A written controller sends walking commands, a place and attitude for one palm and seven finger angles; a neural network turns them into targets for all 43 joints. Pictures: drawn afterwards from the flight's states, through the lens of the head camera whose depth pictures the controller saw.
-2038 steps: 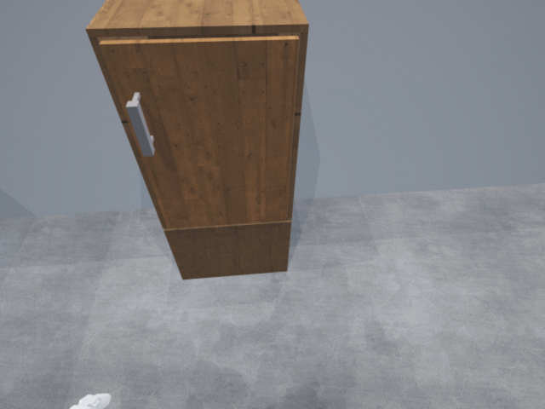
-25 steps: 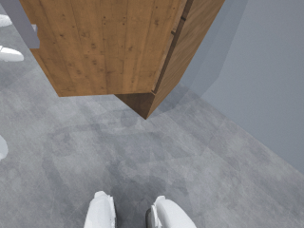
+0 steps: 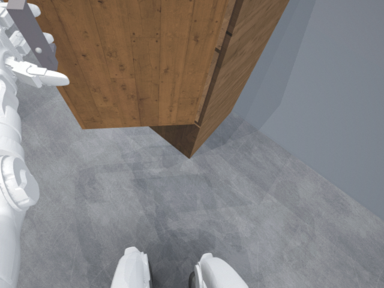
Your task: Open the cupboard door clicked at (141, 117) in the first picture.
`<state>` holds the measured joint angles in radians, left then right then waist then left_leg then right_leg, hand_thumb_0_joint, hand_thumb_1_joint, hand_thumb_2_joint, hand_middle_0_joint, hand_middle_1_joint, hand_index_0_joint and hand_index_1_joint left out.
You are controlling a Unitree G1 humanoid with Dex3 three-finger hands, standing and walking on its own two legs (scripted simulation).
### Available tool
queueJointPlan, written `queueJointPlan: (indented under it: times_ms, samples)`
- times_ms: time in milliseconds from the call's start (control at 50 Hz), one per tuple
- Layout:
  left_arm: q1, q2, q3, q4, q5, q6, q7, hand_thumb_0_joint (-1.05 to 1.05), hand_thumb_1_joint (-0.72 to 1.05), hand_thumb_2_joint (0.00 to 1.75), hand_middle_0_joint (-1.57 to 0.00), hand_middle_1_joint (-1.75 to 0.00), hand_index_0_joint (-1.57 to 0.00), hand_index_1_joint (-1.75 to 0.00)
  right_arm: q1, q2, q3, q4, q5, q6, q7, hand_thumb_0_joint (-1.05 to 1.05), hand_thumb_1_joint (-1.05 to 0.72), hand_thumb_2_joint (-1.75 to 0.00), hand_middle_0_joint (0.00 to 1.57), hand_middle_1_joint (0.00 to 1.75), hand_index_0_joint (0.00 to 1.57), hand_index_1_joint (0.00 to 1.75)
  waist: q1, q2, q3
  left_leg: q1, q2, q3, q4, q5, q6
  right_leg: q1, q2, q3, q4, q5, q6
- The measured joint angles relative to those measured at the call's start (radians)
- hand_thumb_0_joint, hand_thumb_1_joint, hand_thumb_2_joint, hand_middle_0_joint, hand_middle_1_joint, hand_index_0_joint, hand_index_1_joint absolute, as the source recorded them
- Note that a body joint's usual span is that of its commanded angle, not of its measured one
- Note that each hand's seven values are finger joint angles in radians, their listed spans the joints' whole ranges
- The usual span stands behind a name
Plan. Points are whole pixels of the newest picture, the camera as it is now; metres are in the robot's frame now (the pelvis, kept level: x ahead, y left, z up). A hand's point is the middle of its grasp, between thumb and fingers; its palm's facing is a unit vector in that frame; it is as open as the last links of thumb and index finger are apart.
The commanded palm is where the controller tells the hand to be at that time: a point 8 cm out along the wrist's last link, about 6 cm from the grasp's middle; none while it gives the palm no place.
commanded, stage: slide the fingers in behind the handle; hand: left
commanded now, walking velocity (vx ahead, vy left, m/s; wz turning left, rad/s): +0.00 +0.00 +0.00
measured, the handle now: (38, 31) +0.59 +0.23 +0.10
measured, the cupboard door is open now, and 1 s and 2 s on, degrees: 46 45 46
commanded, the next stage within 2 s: close the thumb around the handle in 0.86 s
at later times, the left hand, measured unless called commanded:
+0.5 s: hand (51, 49) +0.55 +0.21 +0.10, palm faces +0.06 -1.00 +0.01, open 13.9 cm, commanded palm +0.53 +0.23 +0.10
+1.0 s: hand (51, 49) +0.55 +0.21 +0.10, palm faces +0.05 -1.00 +0.01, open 13.8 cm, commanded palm +0.53 +0.24 +0.10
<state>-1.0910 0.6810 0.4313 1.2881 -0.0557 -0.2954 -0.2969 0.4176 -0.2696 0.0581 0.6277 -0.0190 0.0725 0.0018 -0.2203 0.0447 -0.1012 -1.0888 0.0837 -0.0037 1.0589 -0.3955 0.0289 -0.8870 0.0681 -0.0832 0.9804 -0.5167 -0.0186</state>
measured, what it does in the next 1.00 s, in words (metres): stands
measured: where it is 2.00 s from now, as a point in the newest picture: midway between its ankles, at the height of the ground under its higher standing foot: outside the picture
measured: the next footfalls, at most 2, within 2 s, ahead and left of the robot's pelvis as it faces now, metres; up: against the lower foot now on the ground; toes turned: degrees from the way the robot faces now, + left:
none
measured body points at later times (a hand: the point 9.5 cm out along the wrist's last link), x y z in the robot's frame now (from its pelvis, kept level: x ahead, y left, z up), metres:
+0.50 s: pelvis +0.00 -0.01 +0.00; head +0.15 +0.02 +0.42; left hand +0.54 +0.26 +0.10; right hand -0.04 -0.27 -0.10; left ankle +0.05 +0.10 -0.66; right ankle -0.04 -0.12 -0.66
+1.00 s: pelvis +0.01 -0.01 +0.00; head +0.15 +0.02 +0.42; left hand +0.54 +0.26 +0.10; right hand -0.03 -0.27 -0.10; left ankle +0.05 +0.10 -0.66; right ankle -0.04 -0.12 -0.66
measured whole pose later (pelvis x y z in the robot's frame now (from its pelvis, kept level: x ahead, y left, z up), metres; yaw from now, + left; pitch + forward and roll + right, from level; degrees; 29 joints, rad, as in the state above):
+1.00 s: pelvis +0.01 -0.01 +0.00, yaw +0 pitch +24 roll -5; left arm -1.08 0.64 0.43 1.28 -0.05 -0.31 -0.26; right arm 0.43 -0.27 0.04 0.64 -0.02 0.07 0.01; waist -0.22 0.04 -0.11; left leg -1.08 0.09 0.00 1.06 -0.40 0.02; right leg -0.88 0.07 -0.08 0.98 -0.53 -0.03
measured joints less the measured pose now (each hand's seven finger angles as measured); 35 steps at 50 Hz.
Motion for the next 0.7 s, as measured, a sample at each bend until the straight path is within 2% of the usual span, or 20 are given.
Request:
queueJointPlan:
  times_ms: [120,260,380,440,540,700]
  samples:
    - [-0.006,0.019,0.029,0.023,0.01,-0.002,0.009,-0.01,-0.5,0.3,-0.3,-1.2,-0.3,-1.22,0.012,0.0,0.004,0.003,0.004,0.0,-0.001,0.01,-0.91,-0.9,0.2,0.3,0.2,0.3,-0.01,0.0,0.002,-0.005,0.008,0.001,0.006,-0.001,-0.006,-0.01,0.007,0.002,0.011,-0.003,-0.006]
    - [-0.011,0.034,0.013,0.017,0.004,0.0,0.008,-0.01,-0.5,0.3,-0.3,-1.2,-0.31,-1.22,0.028,0.0,-0.001,0.017,0.005,0.0,-0.002,0.01,-0.91,-0.9,0.2,0.3,0.2,0.3,-0.01,-0.002,0.004,-0.014,0.011,-0.006,0.01,-0.002,-0.013,-0.018,0.012,-0.003,0.016,-0.005,-0.013]
    - [-0.003,-0.002,-0.02,-0.008,-0.008,0.006,0.002,-0.01,-0.5,0.3,-0.3,-1.2,-0.3,-1.21,0.034,-0.001,-0.012,0.029,0.004,-0.004,0.0,0.01,-0.91,-0.9,0.2,0.3,0.2,0.3,-0.003,-0.001,0.0,-0.008,0.007,-0.011,0.003,0.0,-0.015,-0.009,0.01,-0.008,0.008,-0.005,-0.015]
    - [0.002,-0.025,-0.017,-0.015,-0.01,0.006,0.025,-0.01,-0.5,0.3,-0.29,-1.2,-0.3,-1.22,0.031,-0.002,-0.015,0.03,0.001,-0.007,0.002,0.01,-0.91,-0.9,0.2,0.3,0.2,0.3,-0.002,-0.001,-0.004,-0.003,0.006,-0.01,-0.001,0.0,-0.015,-0.005,0.008,-0.007,0.004,-0.005,-0.015]
    - [0.011,-0.038,-0.011,-0.017,-0.004,0.002,0.056,-0.01,-0.5,0.3,-0.28,-1.2,-0.31,-1.22,0.024,-0.001,-0.017,0.024,-0.003,-0.014,0.01,0.01,-0.91,-0.9,0.2,0.3,0.2,0.3,0.0,0.0,-0.008,0.005,0.005,-0.006,-0.005,-0.002,-0.014,0.001,0.007,-0.003,0.003,-0.007,-0.014]
    - [0.02,-0.041,-0.011,-0.015,0.001,-0.009,0.056,-0.01,-0.5,0.3,-0.29,-1.2,-0.31,-1.21,0.011,0.006,-0.015,0.019,-0.002,-0.01,0.014,0.01,-0.91,-0.9,0.2,0.3,0.2,0.3,0.002,-0.001,-0.009,0.013,0.004,-0.003,-0.006,-0.005,-0.014,0.009,0.006,0.0,0.002,-0.009,-0.013]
